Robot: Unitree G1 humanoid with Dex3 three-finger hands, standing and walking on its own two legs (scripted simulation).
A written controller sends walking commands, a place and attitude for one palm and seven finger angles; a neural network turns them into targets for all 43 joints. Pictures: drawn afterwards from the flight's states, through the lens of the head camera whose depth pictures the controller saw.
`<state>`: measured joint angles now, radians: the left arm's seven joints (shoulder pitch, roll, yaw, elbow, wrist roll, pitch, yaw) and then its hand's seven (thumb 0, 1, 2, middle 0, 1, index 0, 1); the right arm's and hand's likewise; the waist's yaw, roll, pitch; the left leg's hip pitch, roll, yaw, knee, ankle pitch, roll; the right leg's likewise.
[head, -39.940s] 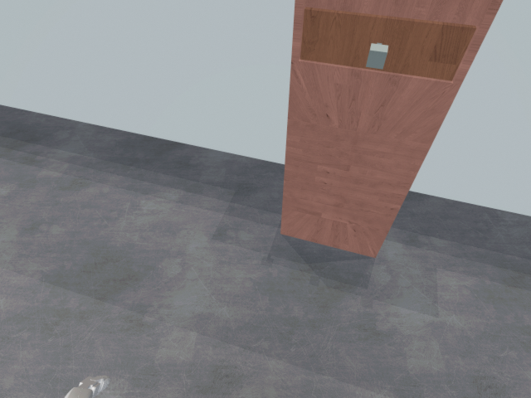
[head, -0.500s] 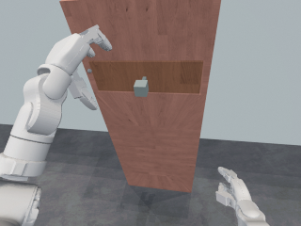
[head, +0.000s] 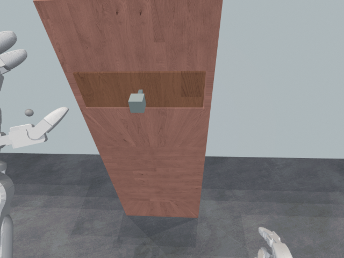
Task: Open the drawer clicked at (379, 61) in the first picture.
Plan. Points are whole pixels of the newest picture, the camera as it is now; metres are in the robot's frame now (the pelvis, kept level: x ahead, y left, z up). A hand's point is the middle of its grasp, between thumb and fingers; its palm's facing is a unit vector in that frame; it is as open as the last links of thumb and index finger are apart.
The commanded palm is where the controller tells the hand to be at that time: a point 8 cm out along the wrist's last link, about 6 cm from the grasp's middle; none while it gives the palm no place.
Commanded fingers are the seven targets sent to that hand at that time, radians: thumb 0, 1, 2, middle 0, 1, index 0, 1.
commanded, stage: draw the hand back to the body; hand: left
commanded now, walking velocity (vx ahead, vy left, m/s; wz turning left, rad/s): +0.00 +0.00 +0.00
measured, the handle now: (138, 98) +0.51 +0.15 +0.12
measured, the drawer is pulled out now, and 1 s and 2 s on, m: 0.00 0.00 0.00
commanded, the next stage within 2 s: step back with the hand held close in 0.44 s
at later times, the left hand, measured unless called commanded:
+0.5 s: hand out of the picture +0.14 +0.21 +0.32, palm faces +0.57 -0.78 -0.26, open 7.5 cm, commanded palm +0.10 +0.26 +0.31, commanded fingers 0.00 0.90 0.90 -0.20 -0.30 -0.20 -0.30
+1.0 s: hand out of the picture +0.13 +0.21 +0.31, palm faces +0.55 -0.66 -0.51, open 7.4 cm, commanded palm +0.08 +0.29 +0.31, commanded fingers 0.00 0.90 0.90 -0.20 -0.30 -0.20 -0.30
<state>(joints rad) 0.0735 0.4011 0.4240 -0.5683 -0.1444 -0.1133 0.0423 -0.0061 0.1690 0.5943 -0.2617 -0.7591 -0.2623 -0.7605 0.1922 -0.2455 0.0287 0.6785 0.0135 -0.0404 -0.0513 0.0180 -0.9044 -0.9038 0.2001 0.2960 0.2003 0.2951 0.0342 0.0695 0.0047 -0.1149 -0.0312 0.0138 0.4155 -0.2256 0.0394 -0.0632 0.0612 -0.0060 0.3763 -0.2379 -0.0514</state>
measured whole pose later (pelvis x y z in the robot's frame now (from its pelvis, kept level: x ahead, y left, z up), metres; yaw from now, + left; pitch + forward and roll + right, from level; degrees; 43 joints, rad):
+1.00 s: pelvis -0.04 +0.01 -0.01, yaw +2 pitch +1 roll -1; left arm 0.34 0.61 0.68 -0.90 -0.07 -0.25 0.11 0.01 0.88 0.90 -0.22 -0.30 -0.22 -0.30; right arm 0.21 -0.22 -0.01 0.59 0.03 -0.05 -0.05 0.02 -0.91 -0.90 0.20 0.30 0.20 0.29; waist -0.02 0.00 0.00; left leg -0.37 -0.04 0.00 0.58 -0.23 0.05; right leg -0.31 0.05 -0.05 0.53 -0.24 -0.04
